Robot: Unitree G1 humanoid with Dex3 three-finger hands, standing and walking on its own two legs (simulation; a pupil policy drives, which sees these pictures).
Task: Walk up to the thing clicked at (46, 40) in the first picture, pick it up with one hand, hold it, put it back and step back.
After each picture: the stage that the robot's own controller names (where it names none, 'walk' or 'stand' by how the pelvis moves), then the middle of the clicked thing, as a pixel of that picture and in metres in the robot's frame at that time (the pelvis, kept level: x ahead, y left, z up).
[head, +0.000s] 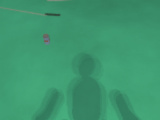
stand; (46, 39) +1.42 +0.48 -0.72
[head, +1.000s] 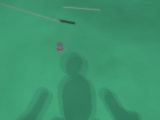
walk; (59, 47) +1.32 +0.24 -0.70
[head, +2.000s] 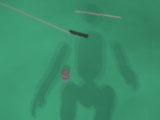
walk; (65, 75) +0.79 +0.18 -0.70
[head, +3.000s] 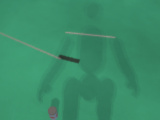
walk; (53, 113) +0.50 +0.23 -0.70
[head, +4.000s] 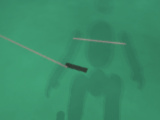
stand; out of the picture +0.38 +0.22 -0.70
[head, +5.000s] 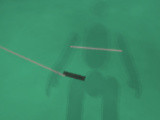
stand; out of the picture +0.35 +0.22 -0.72
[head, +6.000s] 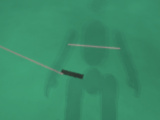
stand; out of the picture +0.34 +0.23 -0.72
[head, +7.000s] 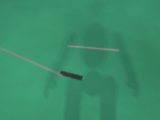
stand; out of the picture +0.34 +0.23 -0.73
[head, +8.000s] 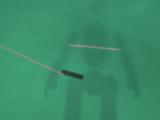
stand; out of the picture +0.35 +0.22 -0.73
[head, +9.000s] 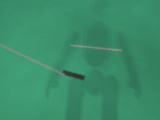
stand; out of the picture +0.34 +0.22 -0.73
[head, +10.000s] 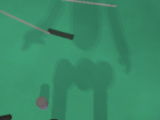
go down; (42, 103) +0.38 +0.24 -0.59
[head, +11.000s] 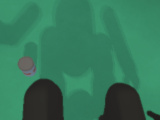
go down; (27, 67) +0.41 +0.27 -0.31
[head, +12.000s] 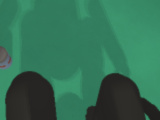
close in; (0, 58) +0.40 +0.30 -0.25
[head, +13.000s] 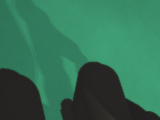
close in; out of the picture +0.38 +0.32 -0.21
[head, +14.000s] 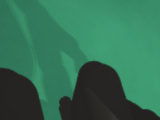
close; out of the picture +0.37 +0.32 -0.22
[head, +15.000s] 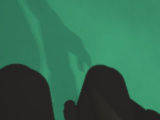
lift; out of the picture +0.33 +0.29 -0.21
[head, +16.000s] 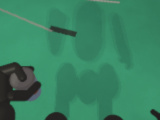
lift; (27, 85) +0.32 +0.20 +0.00
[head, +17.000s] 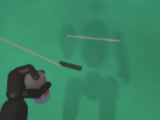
hold; (38, 87) +0.33 +0.17 +0.01
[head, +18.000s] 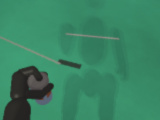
hold; (41, 89) +0.33 +0.17 -0.01
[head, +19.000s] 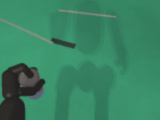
crouch; (32, 84) +0.35 +0.19 -0.06
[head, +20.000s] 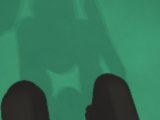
lower; out of the picture +0.46 +0.30 -0.10
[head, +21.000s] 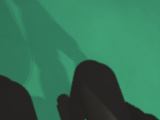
lower; out of the picture +0.40 +0.34 -0.22
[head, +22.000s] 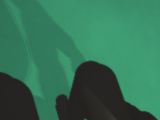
lower; out of the picture +0.39 +0.34 -0.22
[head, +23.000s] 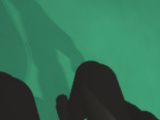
lower; out of the picture +0.39 +0.34 -0.22
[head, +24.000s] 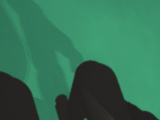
lower; out of the picture +0.39 +0.34 -0.22
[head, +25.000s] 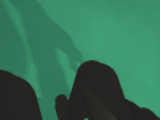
open; out of the picture +0.38 +0.32 -0.22
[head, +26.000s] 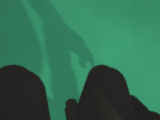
stand; out of the picture +0.39 +0.31 -0.23
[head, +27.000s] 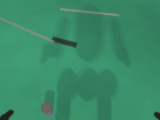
stand; (47, 109) +0.39 +0.23 -0.58
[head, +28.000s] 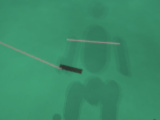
stand; out of the picture +0.38 +0.22 -0.66
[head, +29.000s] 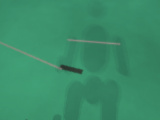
stand; out of the picture +0.37 +0.22 -0.67
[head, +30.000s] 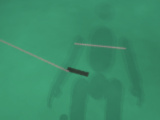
stand; out of the picture +0.40 +0.21 -0.72
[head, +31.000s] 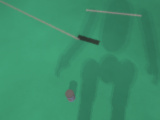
walk; (70, 95) +0.50 +0.19 -0.70
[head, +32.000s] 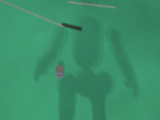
walk; (60, 71) +0.75 +0.16 -0.70
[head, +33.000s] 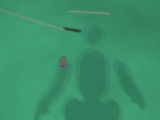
stand; (62, 63) +1.01 +0.26 -0.70
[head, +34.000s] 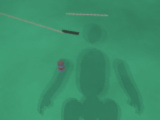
stand; (61, 66) +1.00 +0.26 -0.72
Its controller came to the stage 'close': yes
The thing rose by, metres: 0.70
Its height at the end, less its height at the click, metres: +0.00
